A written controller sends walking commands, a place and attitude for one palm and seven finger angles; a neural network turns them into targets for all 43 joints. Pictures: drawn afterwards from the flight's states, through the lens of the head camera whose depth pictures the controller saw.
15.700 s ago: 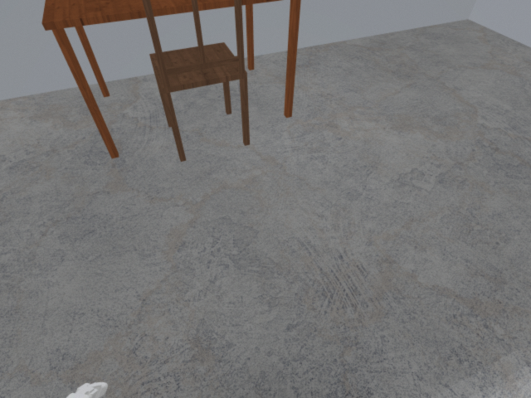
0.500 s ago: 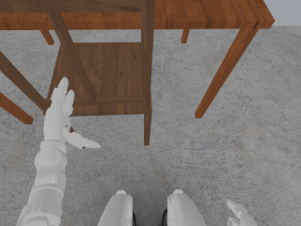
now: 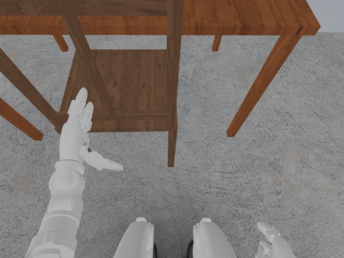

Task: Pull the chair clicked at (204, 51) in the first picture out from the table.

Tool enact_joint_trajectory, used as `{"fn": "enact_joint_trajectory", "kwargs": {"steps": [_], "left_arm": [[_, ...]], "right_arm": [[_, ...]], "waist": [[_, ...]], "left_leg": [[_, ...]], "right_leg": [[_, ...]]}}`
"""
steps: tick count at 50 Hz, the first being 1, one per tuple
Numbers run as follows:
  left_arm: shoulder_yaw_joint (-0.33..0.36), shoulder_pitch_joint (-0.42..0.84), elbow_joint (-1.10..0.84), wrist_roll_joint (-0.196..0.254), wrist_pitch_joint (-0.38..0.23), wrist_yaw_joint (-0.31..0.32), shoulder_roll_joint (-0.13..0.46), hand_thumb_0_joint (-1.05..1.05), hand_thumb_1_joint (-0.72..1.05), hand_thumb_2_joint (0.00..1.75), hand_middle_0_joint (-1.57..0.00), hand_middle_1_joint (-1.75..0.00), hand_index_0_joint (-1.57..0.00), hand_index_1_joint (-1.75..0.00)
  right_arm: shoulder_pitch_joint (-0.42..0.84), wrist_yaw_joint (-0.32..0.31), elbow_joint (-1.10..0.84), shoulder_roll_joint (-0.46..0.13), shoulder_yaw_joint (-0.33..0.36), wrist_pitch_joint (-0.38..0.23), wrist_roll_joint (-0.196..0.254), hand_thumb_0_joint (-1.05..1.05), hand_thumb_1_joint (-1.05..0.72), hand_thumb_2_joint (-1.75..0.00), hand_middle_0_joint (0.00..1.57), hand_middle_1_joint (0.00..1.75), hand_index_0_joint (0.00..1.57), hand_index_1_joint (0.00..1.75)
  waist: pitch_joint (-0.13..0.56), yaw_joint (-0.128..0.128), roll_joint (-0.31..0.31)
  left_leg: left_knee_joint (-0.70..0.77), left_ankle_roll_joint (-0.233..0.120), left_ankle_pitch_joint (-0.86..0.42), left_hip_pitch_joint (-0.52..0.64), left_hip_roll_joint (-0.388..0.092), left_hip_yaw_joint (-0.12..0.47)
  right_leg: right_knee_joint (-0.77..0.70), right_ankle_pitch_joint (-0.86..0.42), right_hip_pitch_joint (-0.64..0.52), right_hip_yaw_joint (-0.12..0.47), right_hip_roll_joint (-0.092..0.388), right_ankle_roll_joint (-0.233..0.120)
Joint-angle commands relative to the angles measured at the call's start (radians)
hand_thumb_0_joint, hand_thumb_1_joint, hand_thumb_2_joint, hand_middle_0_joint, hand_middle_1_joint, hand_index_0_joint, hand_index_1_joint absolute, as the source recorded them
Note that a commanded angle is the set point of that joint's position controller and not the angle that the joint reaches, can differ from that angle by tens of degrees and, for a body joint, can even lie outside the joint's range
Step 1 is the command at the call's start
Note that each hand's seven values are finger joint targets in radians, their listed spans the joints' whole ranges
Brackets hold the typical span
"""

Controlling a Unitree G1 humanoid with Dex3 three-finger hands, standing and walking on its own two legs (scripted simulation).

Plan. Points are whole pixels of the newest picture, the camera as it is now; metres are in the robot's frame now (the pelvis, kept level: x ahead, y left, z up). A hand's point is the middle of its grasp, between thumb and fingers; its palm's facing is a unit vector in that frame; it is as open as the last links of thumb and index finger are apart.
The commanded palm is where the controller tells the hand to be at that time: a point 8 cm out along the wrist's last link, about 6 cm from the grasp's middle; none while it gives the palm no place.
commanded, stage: push the fingers through the gap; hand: left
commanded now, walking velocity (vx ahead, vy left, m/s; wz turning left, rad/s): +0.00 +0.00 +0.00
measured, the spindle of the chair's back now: (95, 77) +0.52 +0.20 +0.05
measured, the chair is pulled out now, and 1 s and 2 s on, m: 0.00 0.00 0.00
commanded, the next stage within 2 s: hook a spindle and tug to test in 1.54 s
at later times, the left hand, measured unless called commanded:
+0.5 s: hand (103, 119) +0.42 +0.17 +0.02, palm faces +0.04 -1.00 -0.05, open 16.9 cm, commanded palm +0.40 +0.22 +0.02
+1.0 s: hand (104, 103) +0.47 +0.18 +0.02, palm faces +0.04 -1.00 -0.04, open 16.9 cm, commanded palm +0.44 +0.22 +0.02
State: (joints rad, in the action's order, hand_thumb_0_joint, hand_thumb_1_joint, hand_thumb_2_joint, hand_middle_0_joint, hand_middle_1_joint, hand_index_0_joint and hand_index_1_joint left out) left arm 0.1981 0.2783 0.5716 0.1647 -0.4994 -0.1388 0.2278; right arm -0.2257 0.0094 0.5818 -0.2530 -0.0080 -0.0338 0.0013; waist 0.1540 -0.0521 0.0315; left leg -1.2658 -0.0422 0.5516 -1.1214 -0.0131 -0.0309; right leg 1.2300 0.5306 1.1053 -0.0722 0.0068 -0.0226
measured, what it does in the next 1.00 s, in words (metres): stands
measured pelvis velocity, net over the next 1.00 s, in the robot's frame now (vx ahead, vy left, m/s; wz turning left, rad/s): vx -0.01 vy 0.00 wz -0.01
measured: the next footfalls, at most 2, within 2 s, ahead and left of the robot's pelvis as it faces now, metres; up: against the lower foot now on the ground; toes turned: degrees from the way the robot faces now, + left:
none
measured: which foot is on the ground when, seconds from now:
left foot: down 0.00-1.00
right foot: down 0.00-1.00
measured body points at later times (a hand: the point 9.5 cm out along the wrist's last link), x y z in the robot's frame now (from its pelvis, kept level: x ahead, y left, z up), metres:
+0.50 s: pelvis -0.01 -0.01 +0.00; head +0.13 +0.00 +0.43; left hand +0.41 +0.23 +0.03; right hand +0.09 -0.27 -0.13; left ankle +0.02 +0.09 -0.62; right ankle +0.03 -0.11 -0.62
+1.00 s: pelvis -0.01 +0.00 -0.01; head +0.14 +0.01 +0.42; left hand +0.46 +0.23 +0.03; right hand +0.05 -0.27 -0.13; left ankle +0.02 +0.09 -0.62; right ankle +0.03 -0.11 -0.62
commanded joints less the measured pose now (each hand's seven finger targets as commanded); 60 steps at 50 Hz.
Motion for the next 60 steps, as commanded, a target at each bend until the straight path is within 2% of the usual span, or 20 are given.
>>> {"fn": "enact_joint_trajectory", "kwargs": {"steps": [1,11,13,20,22,24,26,28,32,35,38,39,41,44,47,51,53,57,59,60], "left_arm": [[0.045,0.330,-0.185,0.000,-0.077,0.015,0.155,0.00,-0.50,0.30,-0.06,-0.08,-0.06,-0.08],[0.118,0.394,-0.056,0.004,-0.070,-0.008,0.231,0.00,-0.50,0.30,-0.06,-0.08,-0.06,-0.08],[0.104,0.406,-0.045,0.010,-0.067,-0.019,0.214,0.00,-0.50,0.30,-0.06,-0.08,-0.06,-0.08],[0.128,0.493,0.031,0.010,-0.075,-0.035,0.254,0.00,-0.50,0.30,-0.06,-0.08,-0.06,-0.08],[0.168,0.525,0.045,0.007,-0.084,-0.036,0.301,0.00,-0.50,0.30,-0.06,-0.08,-0.06,-0.08],[0.154,0.542,0.031,0.003,-0.093,-0.040,0.287,0.00,-0.50,0.30,-0.06,-0.08,-0.06,-0.08],[0.146,0.563,0.050,-0.002,-0.095,-0.043,0.283,0.00,-0.50,0.30,-0.06,-0.08,-0.06,-0.08],[0.146,0.598,0.082,-0.004,-0.094,-0.042,0.287,0.00,-0.50,0.30,-0.06,-0.08,-0.06,-0.08],[0.169,0.626,0.108,-0.006,-0.094,-0.039,0.309,0.00,-0.50,0.30,-0.06,-0.08,-0.06,-0.08],[0.200,0.635,0.168,-0.014,-0.092,-0.035,0.342,0.00,-0.50,0.30,-0.06,-0.08,-0.06,-0.08],[0.196,0.701,0.198,-0.024,-0.099,-0.036,0.346,0.00,-0.50,0.30,-0.06,-0.08,-0.06,-0.08],[0.213,0.712,0.183,-0.027,-0.105,-0.035,0.370,0.00,-0.50,0.30,-0.06,-0.08,-0.06,-0.08],[0.202,0.726,0.152,-0.030,-0.117,-0.038,0.360,0.00,-0.50,0.30,-0.06,-0.08,-0.06,-0.08],[0.186,0.712,0.215,-0.029,-0.103,-0.044,0.334,0.00,-0.50,0.30,-0.06,-0.08,-0.06,-0.08],[0.187,0.785,0.263,-0.037,-0.095,-0.043,0.347,0.00,-0.50,0.30,-0.06,-0.08,-0.06,-0.08],[0.208,0.844,0.258,-0.049,-0.112,-0.033,0.380,0.00,-0.50,0.30,-0.06,-0.08,-0.06,-0.08],[0.234,0.849,0.286,-0.055,-0.114,-0.029,0.415,0.00,-0.50,0.30,-0.06,-0.08,-0.06,-0.08],[0.224,0.914,0.315,-0.069,-0.110,-0.029,0.423,0.00,-0.50,0.30,-0.06,-0.08,-0.06,-0.08],[0.220,0.870,0.295,-0.068,-0.109,-0.031,0.402,0.00,-0.50,0.30,-0.06,-0.08,-0.06,-0.08],[0.209,0.867,0.287,-0.066,-0.108,-0.030,0.388,0.00,-0.50,0.30,-0.06,-0.08,-0.06,-0.08]], "right_arm": [[-0.064,-0.016,-0.085,-0.150,0.062,-0.040,-0.001,0.00,-0.90,-0.90,0.20,0.30,0.20,0.30],[-0.087,-0.020,-0.075,-0.149,0.055,-0.034,-0.003,0.00,-0.90,-0.90,0.20,0.30,0.20,0.30],[-0.087,-0.018,-0.074,-0.146,0.055,-0.032,0.000,0.00,-0.90,-0.90,0.20,0.30,0.20,0.30],[-0.119,-0.019,-0.056,-0.155,0.057,-0.031,-0.001,0.00,-0.90,-0.90,0.20,0.30,0.20,0.30],[-0.126,-0.018,-0.048,-0.158,0.055,-0.027,-0.004,0.00,-0.90,-0.90,0.20,0.30,0.20,0.30],[-0.131,-0.016,-0.052,-0.155,0.056,-0.026,-0.007,0.00,-0.90,-0.90,0.20,0.30,0.20,0.30],[-0.137,-0.014,-0.046,-0.158,0.057,-0.024,-0.008,0.00,-0.90,-0.90,0.20,0.30,0.20,0.30],[-0.147,-0.014,-0.035,-0.162,0.058,-0.019,-0.010,0.00,-0.90,-0.90,0.20,0.30,0.20,0.30],[-0.157,-0.013,-0.032,-0.167,0.059,-0.013,-0.014,0.00,-0.90,-0.90,0.20,0.30,0.20,0.30],[-0.168,-0.012,-0.028,-0.171,0.056,-0.004,-0.017,0.00,-0.90,-0.90,0.20,0.30,0.20,0.30],[-0.173,-0.010,-0.024,-0.170,0.052,0.004,-0.020,0.00,-0.90,-0.90,0.20,0.30,0.20,0.30],[-0.177,-0.010,-0.025,-0.173,0.054,0.006,-0.022,0.00,-0.90,-0.90,0.20,0.30,0.20,0.30],[-0.182,-0.007,-0.030,-0.172,0.057,0.009,-0.025,0.00,-0.90,-0.90,0.20,0.30,0.20,0.30],[-0.190,-0.003,-0.020,-0.172,0.056,0.021,-0.024,0.00,-0.90,-0.90,0.20,0.30,0.20,0.30],[-0.198,-0.004,-0.011,-0.177,0.053,0.030,-0.024,0.00,-0.90,-0.90,0.20,0.30,0.20,0.30],[-0.208,-0.003,-0.009,-0.180,0.051,0.037,-0.033,0.00,-0.90,-0.90,0.20,0.30,0.20,0.30],[-0.215,-0.004,-0.006,-0.183,0.050,0.044,-0.035,0.00,-0.90,-0.90,0.20,0.30,0.20,0.30],[-0.224,-0.002,0.000,-0.190,0.046,0.055,-0.040,0.00,-0.90,-0.90,0.20,0.30,0.20,0.30],[-0.225,0.003,-0.013,-0.187,0.049,0.062,-0.040,0.00,-0.90,-0.90,0.20,0.30,0.20,0.30],[-0.230,0.005,-0.017,-0.187,0.051,0.067,-0.040,0.00,-0.90,-0.90,0.20,0.30,0.20,0.30]], "waist": [[0.401,-0.031,0.028],[0.452,-0.025,0.009],[0.444,-0.031,0.018],[0.430,-0.055,-0.008],[0.432,-0.043,0.023],[0.478,-0.043,0.032],[0.474,-0.051,0.056],[0.454,-0.065,0.043],[0.475,-0.062,0.058],[0.454,-0.065,0.024],[0.453,-0.079,0.035],[0.472,-0.070,0.053],[0.535,-0.066,0.095],[0.491,-0.084,0.050],[0.448,-0.101,0.057],[0.505,-0.101,0.091],[0.495,-0.102,0.070],[0.495,-0.125,0.093],[0.549,-0.103,0.132],[0.566,-0.107,0.143]], "left_leg": [[0.155,0.031,-0.305,0.294,0.003,0.085],[0.136,0.021,-0.309,0.228,0.014,0.060],[0.138,0.020,-0.307,0.236,0.013,0.057],[0.124,0.012,-0.284,0.196,0.011,0.055],[0.126,0.015,-0.279,0.190,0.011,0.055],[0.126,0.014,-0.308,0.221,0.011,0.056],[0.127,0.018,-0.321,0.245,0.008,0.063],[0.125,0.018,-0.309,0.242,0.005,0.067],[0.124,0.018,-0.331,0.254,0.005,0.068],[0.119,0.014,-0.303,0.209,0.006,0.066],[0.116,0.013,-0.291,0.204,0.007,0.068],[0.115,0.014,-0.311,0.220,0.005,0.070],[0.112,0.019,-0.365,0.284,0.003,0.076],[0.113,0.017,-0.361,0.262,0.000,0.079],[0.113,0.016,-0.320,0.235,0.000,0.082],[0.107,0.017,-0.346,0.277,-0.001,0.092],[0.100,0.017,-0.350,0.259,-0.003,0.093],[0.095,0.018,-0.358,0.273,-0.008,0.107],[0.100,0.024,-0.407,0.328,-0.009,0.109],[0.101,0.027,-0.441,0.359,-0.013,0.115]], "right_leg": [[-0.136,-0.246,-0.179,0.037,-0.021,-0.005],[-0.141,-0.299,-0.273,0.065,-0.021,-0.002],[-0.150,-0.299,-0.268,0.067,-0.022,-0.002],[-0.154,-0.283,-0.259,0.077,-0.026,0.002],[-0.152,-0.276,-0.263,0.081,-0.024,0.000],[-0.147,-0.299,-0.273,0.079,-0.025,-0.001],[-0.142,-0.295,-0.238,0.069,-0.027,-0.001],[-0.145,-0.279,-0.217,0.066,-0.028,0.000],[-0.140,-0.295,-0.215,0.063,-0.027,0.000],[-0.141,-0.277,-0.222,0.068,-0.031,0.001],[-0.140,-0.265,-0.209,0.067,-0.029,0.002],[-0.135,-0.276,-0.211,0.067,-0.029,0.000],[-0.125,-0.305,-0.202,0.062,-0.031,-0.002],[-0.135,-0.307,-0.195,0.056,-0.034,0.001],[-0.136,-0.266,-0.160,0.054,-0.033,0.001],[-0.127,-0.266,-0.144,0.050,-0.036,-0.002],[-0.125,-0.272,-0.149,0.051,-0.037,-0.002],[-0.116,-0.260,-0.105,0.042,-0.038,-0.002],[-0.113,-0.283,-0.110,0.038,-0.039,-0.006],[-0.107,-0.296,-0.099,0.033,-0.041,-0.008]]}}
